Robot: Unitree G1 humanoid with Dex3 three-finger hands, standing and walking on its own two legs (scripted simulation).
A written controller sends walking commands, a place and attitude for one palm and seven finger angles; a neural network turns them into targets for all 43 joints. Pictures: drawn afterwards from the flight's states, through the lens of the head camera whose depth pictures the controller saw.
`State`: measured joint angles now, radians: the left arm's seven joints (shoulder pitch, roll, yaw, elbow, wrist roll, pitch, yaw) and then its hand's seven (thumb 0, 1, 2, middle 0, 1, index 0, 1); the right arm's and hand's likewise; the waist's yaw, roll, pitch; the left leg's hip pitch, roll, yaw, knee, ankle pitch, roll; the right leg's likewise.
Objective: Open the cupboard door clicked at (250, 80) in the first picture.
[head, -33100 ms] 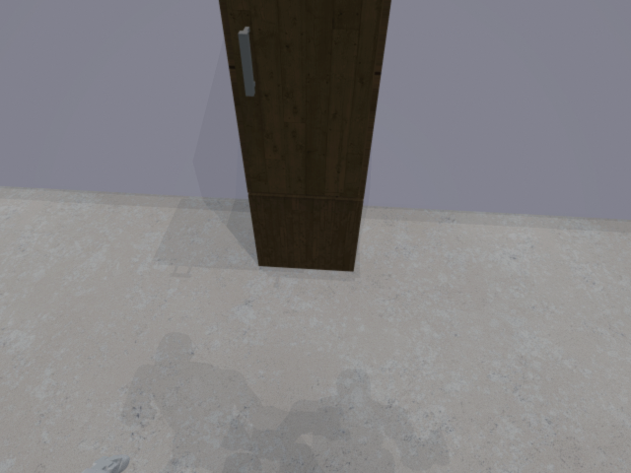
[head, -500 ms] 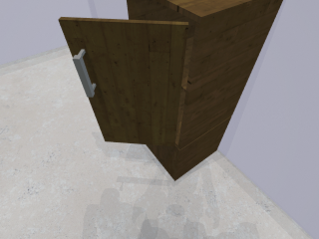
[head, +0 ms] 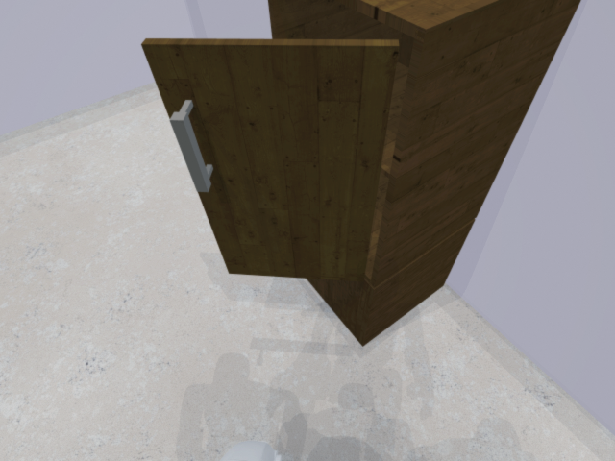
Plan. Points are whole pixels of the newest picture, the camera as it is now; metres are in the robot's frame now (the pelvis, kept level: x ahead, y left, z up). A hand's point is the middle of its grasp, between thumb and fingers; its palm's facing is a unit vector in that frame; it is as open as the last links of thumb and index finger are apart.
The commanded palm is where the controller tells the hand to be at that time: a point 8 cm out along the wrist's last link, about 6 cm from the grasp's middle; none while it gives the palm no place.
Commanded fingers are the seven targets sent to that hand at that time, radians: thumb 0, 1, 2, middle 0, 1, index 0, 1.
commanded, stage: come to a stop and stand still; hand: left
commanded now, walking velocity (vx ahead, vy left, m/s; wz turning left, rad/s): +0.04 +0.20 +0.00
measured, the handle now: (196, 147) +0.55 +0.24 +0.09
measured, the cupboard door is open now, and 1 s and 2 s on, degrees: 49 49 49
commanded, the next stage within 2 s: look again from close up in 1.02 s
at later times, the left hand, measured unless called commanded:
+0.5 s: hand out of the picture +0.05 +0.26 -0.18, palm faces +0.01 -0.98 -0.20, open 7.4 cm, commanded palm none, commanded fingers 0.00 0.90 0.90 -0.20 -0.30 -0.20 -0.30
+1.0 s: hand out of the picture +0.00 +0.18 -0.18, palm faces +0.05 -0.99 -0.16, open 7.3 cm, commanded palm none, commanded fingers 0.00 0.90 0.90 -0.20 -0.30 -0.20 -0.30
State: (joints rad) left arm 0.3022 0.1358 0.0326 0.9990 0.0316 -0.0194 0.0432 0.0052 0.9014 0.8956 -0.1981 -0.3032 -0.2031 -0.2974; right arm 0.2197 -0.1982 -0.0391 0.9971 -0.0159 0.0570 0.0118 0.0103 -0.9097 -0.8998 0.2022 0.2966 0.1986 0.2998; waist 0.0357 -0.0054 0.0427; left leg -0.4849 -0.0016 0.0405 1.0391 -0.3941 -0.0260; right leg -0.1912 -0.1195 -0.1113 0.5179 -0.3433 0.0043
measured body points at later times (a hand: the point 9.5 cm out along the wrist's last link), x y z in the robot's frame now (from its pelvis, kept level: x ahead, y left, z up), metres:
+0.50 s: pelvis +0.01 +0.07 +0.00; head +0.04 +0.08 +0.45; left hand +0.05 +0.31 -0.16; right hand +0.06 -0.17 -0.15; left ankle +0.06 +0.19 -0.74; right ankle -0.03 -0.05 -0.70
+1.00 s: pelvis +0.00 +0.02 +0.00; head +0.01 +0.03 +0.45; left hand +0.00 +0.23 -0.16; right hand -0.01 -0.19 -0.16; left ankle +0.00 +0.14 -0.74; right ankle -0.03 -0.06 -0.74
